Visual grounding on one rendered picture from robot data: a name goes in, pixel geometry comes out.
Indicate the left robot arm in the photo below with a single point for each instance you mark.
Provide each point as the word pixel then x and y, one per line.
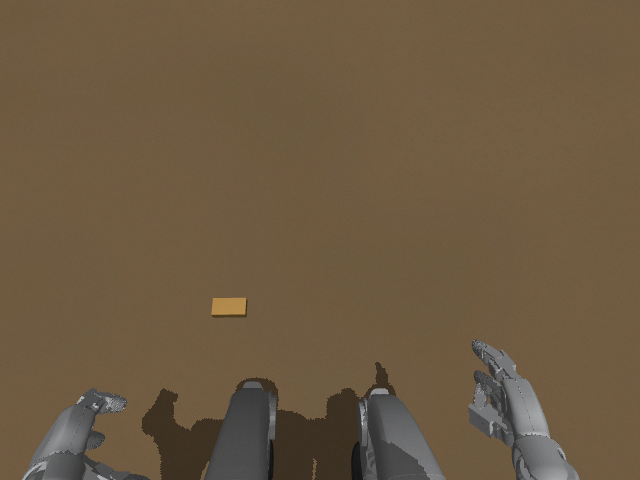
pixel 60 466

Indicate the right robot arm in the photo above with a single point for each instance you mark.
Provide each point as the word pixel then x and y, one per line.
pixel 537 457

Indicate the right robot hand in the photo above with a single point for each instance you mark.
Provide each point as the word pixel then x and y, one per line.
pixel 515 410

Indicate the left robot hand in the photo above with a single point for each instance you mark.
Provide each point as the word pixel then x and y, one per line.
pixel 72 433

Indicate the small box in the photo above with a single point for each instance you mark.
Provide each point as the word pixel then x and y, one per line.
pixel 229 307

